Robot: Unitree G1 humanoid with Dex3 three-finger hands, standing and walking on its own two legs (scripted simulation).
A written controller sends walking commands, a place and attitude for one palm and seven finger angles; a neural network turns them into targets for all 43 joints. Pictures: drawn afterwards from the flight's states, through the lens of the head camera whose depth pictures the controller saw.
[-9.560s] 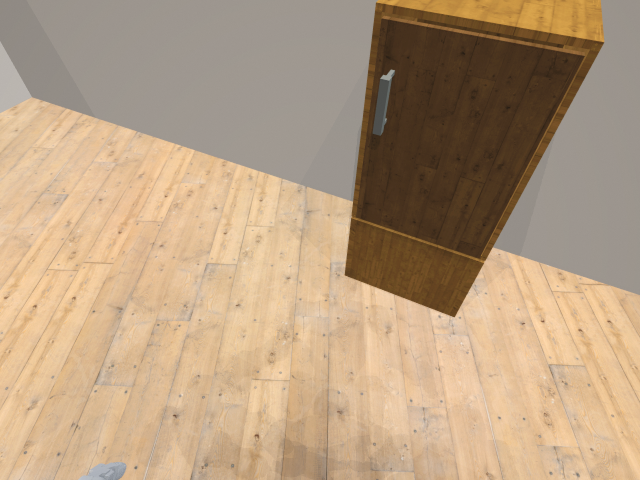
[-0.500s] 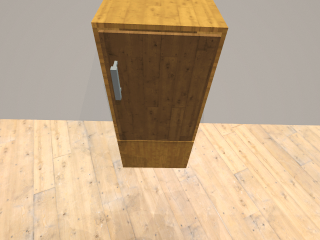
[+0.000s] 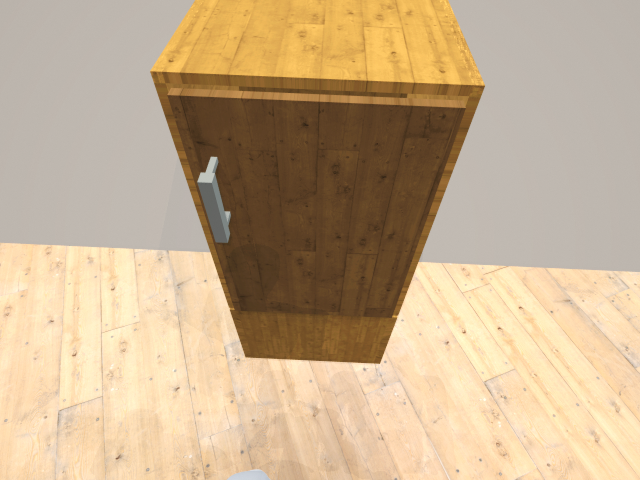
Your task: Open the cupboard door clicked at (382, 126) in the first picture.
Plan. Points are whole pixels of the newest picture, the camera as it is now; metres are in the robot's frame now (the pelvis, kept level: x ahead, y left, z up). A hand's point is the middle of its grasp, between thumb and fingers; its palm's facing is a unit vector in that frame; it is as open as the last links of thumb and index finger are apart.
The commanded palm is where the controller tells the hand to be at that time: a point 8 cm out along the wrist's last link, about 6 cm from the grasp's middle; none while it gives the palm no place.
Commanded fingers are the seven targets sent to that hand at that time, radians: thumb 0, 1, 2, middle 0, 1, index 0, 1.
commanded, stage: come to a stop and stand still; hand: left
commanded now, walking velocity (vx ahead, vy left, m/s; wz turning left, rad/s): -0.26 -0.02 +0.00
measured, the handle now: (217, 201) +0.51 +0.19 +0.02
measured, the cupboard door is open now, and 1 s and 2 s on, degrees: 0 0 0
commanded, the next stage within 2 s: look again from close up in 1.10 s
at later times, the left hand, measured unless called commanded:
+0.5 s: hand out of the picture +0.00 +0.17 -0.17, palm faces +0.05 -0.98 -0.21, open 7.4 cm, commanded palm none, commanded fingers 0.00 0.90 0.90 -0.20 -0.30 -0.20 -0.30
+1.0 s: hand out of the picture -0.02 +0.22 -0.16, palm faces -0.01 -0.97 -0.26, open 7.4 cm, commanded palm none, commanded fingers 0.00 0.90 0.90 -0.20 -0.30 -0.20 -0.30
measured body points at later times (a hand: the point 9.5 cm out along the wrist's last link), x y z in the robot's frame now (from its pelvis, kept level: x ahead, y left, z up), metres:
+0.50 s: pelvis +0.00 +0.00 +0.00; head +0.02 -0.01 +0.45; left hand +0.00 +0.22 -0.15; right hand +0.08 -0.24 -0.15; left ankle -0.01 +0.11 -0.72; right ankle -0.01 -0.11 -0.73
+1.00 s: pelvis -0.04 +0.03 +0.01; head -0.05 +0.01 +0.46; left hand -0.02 +0.27 -0.14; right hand -0.05 -0.18 -0.16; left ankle -0.01 +0.11 -0.73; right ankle -0.01 -0.11 -0.73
